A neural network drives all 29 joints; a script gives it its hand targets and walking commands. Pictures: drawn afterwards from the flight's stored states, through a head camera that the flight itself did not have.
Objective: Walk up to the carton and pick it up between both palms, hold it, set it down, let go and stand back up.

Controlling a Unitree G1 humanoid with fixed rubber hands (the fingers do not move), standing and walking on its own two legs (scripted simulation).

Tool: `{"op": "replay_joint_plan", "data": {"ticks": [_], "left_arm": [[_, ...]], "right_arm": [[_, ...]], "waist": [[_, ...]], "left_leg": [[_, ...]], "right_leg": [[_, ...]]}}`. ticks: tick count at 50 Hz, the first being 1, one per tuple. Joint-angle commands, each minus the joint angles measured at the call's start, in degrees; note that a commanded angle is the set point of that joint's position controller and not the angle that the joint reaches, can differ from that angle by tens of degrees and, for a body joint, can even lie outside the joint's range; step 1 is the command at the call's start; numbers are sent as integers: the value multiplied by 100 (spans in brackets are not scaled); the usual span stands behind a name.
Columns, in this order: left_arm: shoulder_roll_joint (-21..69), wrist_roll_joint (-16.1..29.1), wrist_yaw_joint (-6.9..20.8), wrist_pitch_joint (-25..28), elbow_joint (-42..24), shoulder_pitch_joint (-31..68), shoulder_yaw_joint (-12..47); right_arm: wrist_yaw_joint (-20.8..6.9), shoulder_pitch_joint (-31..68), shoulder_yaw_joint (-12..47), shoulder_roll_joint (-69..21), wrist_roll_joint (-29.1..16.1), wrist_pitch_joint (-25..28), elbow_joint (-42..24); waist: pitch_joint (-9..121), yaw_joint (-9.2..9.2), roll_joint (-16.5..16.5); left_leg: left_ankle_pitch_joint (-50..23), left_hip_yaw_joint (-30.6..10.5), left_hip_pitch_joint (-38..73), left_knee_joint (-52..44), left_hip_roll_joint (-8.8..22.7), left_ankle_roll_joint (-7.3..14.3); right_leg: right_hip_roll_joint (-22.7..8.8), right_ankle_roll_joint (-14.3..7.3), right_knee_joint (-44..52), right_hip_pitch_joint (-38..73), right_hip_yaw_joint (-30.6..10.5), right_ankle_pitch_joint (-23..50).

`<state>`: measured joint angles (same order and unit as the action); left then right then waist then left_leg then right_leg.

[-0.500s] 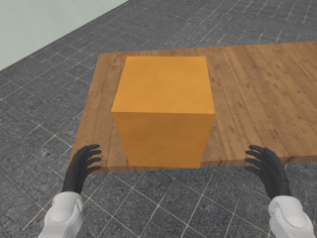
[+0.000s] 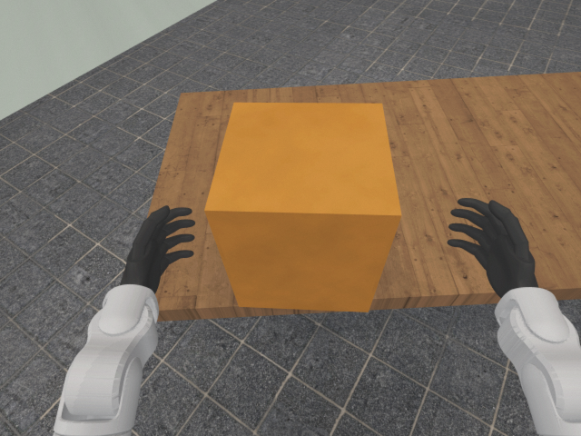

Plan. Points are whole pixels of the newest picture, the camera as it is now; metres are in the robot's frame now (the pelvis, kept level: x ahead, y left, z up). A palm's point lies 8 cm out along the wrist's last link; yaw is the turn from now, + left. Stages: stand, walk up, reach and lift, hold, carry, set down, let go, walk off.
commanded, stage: reach and lift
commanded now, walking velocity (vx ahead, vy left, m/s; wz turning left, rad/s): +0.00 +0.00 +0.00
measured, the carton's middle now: (304, 213) +0.40 +0.01 +0.06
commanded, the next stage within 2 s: none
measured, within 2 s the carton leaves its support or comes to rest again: neither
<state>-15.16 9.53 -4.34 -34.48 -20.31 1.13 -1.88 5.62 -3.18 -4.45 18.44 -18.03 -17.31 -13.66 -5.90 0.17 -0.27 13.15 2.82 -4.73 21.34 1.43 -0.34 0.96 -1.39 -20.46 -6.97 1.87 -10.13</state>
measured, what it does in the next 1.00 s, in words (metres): stands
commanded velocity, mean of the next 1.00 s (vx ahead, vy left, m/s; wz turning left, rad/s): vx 0.00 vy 0.00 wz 0.00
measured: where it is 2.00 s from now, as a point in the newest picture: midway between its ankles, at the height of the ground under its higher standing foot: outside the picture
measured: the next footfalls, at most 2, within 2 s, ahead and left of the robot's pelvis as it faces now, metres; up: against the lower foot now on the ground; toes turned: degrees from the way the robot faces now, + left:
none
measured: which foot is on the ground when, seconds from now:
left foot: down 0.00-1.00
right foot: down 0.00-1.00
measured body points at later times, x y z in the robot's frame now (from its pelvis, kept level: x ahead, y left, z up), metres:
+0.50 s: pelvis -0.01 +0.00 +0.00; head +0.01 +0.00 +0.45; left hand +0.37 +0.19 +0.17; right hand +0.36 -0.22 +0.15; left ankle -0.01 +0.12 -0.75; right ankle +0.01 -0.10 -0.75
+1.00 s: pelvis +0.00 +0.00 +0.00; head +0.03 +0.01 +0.45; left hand +0.44 +0.19 +0.21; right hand +0.43 -0.21 +0.19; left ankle -0.01 +0.12 -0.75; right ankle +0.01 -0.10 -0.75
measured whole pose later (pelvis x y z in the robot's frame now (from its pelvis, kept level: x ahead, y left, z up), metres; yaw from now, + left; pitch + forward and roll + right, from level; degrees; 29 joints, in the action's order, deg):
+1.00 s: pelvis +0.00 +0.00 +0.00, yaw +0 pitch +0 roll +0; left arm -17.0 9.5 -5.0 -41.6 21.7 51.1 -6.0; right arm 3.8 44.8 -4.5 22.8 -20.3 -24.0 27.3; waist -3.6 0.2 0.2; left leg 12.7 2.8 -8.4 21.3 1.4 -0.2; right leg 1.0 -1.2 -19.8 -10.3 1.8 -9.2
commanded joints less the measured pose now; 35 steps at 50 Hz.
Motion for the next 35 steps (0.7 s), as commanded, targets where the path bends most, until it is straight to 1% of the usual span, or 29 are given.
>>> {"op": "replay_joint_plan", "data": {"ticks": [1,2,3,4,5,7,8,10,12,14,15,16,17,18,20,21,22,23,24,25,26,27,29,30,31,32,33,34,35], "left_arm": [[-582,335,16,-80,-818,1831,-1153],[-622,347,19,-117,-492,2230,-1214],[-668,301,20,-193,-272,2379,-1264],[-578,301,15,-231,36,2628,-1183],[-614,325,-17,-259,15,2764,-1265],[-678,349,29,-299,310,3289,-1125],[-557,301,-5,-302,438,3409,-1070],[-638,275,3,-374,639,3523,-1190],[-721,286,4,-377,939,4002,-1164],[-890,301,-12,-379,1249,4293,-1246],[-870,315,-14,-379,1243,4421,-1151],[-883,327,-58,-366,1072,4536,-1149],[-807,291,-72,-359,1241,4757,-1083],[-894,265,-74,-379,1169,4820,-1113],[-983,270,-88,-416,1227,4891,-1222],[-1122,243,-78,-403,1313,5078,-1228],[-1108,191,-64,-469,1380,4921,-1323],[-1044,133,-65,-538,1534,5086,-1219],[-1042,141,-44,-585,1586,5118,-1294],[-1106,100,-61,-619,1560,5387,-1292],[-1139,70,-49,-634,1737,5509,-1375],[-1224,149,-32,-593,1899,5755,-1287],[-1171,139,-81,-575,2012,6067,-1251],[-1210,94,-104,-532,2062,6154,-1181],[-1228,130,-118,-550,2297,6355,-1163],[-1355,143,-139,-501,2311,6602,-1226],[-1380,161,-198,-468,2068,6641,-1149],[-1462,192,-217,-467,2185,6741,-1157],[-1364,103,-209,-479,2418,6624,-1120]], "right_arm": [[41,2221,-165,984,-339,-128,-670],[30,2612,-196,1015,-379,-200,-494],[30,2698,-204,1016,-377,-287,-270],[-26,2894,-253,1062,-384,-347,117],[-56,3139,-142,1079,-473,-405,153],[-65,3453,-303,1164,-342,-488,511],[-97,3499,-366,1141,-309,-529,867],[-121,3661,-198,1110,-406,-597,1124],[-113,4133,-330,1233,-337,-595,1318],[-135,4602,-286,1262,-386,-535,1309],[-149,4694,-327,1225,-361,-495,1328],[-150,4788,-383,1272,-402,-428,1184],[-180,4936,-360,1314,-460,-435,1512],[-170,4936,-342,1310,-430,-438,1556],[-150,5085,-214,1339,-533,-422,1446],[-140,5219,-242,1412,-503,-404,1567],[-89,5127,-211,1381,-500,-413,1630],[-81,5392,-238,1492,-438,-439,1829],[-76,5427,-79,1436,-502,-482,1915],[-58,5544,-206,1498,-518,-500,2123],[-67,5717,-108,1456,-560,-539,2203],[-89,5978,-182,1473,-515,-554,2238],[-145,6397,-77,1463,-557,-548,2346],[-153,6399,-161,1549,-526,-550,2647],[-153,6563,-184,1498,-494,-549,2740],[-164,6797,-118,1546,-579,-528,2740],[-186,6790,-194,1552,-555,-503,2691],[-202,6992,-146,1640,-566,-480,2707],[-201,6866,-144,1611,-538,-485,3016]], "waist": [[2151,7,181],[1939,61,198],[1965,10,183],[1802,-13,91],[1848,147,66],[1956,-80,161],[1994,-160,25],[2072,-34,70],[2265,-139,179],[2442,30,324],[2567,-70,306],[2927,-69,286],[2797,-136,254],[2927,-142,222],[3100,22,326],[3179,-28,255],[3246,-22,442],[3011,-94,403],[3027,-62,433],[3125,-163,299],[2951,-45,347],[3030,-73,399],[3187,12,398],[3159,-72,319],[3206,-96,397],[3416,-23,361],[3683,-49,231],[3656,-3,276],[3618,-36,314]], "left_leg": [[-1819,-128,62,-503,-217,-38],[-1364,-110,-144,-582,-209,37],[-1309,-114,-196,-599,-192,65],[-1064,-140,-315,-646,-158,26],[-993,-131,-355,-663,-141,50],[-585,-172,-441,-744,-83,94],[-394,-210,-493,-728,-69,42],[-602,-168,-532,-742,-102,72],[-613,-174,-501,-683,-83,90],[-567,-145,-538,-680,-107,179],[-703,-163,-546,-593,-112,134],[-857,-168,-506,-537,-104,143],[-907,-158,-485,-542,-99,100],[-1070,-179,-450,-500,-98,99],[-1396,-109,-438,-429,-151,98],[-1430,-144,-414,-368,-152,93],[-1587,-114,-392,-362,-184,108],[-1547,-129,-401,-394,-154,65],[-1662,-148,-422,-373,-168,57],[-1703,-152,-384,-352,-146,17],[-1566,-121,-413,-355,-155,53],[-1210,-152,-562,-432,-145,86],[-1282,-160,-635,-440,-92,75],[-1321,-166,-569,-451,-62,62],[-1238,-139,-648,-447,-97,82],[-1195,-118,-669,-437,-113,68],[-1289,-135,-534,-396,-98,45],[-1430,-126,-527,-352,-87,38],[-1619,-158,-499,-330,-57,30]], "right_leg": [[6,99,264,861,-556,1994],[-2,113,287,719,-572,1669],[-9,82,270,721,-576,1674],[32,14,329,579,-554,1216],[7,44,317,578,-596,1070],[-9,-7,324,605,-553,897],[36,-29,285,516,-558,665],[1,-20,252,655,-573,935],[18,-19,212,687,-545,1064],[2,7,218,729,-552,981],[20,10,173,757,-539,1150],[34,-4,83,860,-506,1360],[51,17,105,832,-445,1383],[75,20,97,888,-454,1572],[57,86,70,971,-498,1989],[47,96,22,997,-510,2046],[47,132,16,1147,-498,2405],[82,158,18,1019,-453,2373],[50,171,26,1199,-469,2472],[75,123,35,1127,-444,2413],[70,136,63,1072,-476,2321],[34,166,94,1037,-488,2064],[75,97,90,985,-475,1853],[99,82,62,906,-400,1925],[62,127,71,950,-463,1996],[91,137,18,949,-450,1954],[77,122,40,955,-462,1950],[96,135,-30,880,-415,2163],[107,119,-11,914,-441,2300]]}}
